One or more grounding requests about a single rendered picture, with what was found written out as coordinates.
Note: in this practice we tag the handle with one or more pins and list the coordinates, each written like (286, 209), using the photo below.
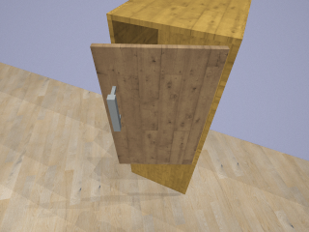
(114, 110)

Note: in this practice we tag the cupboard door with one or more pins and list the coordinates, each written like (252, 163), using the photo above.
(164, 94)

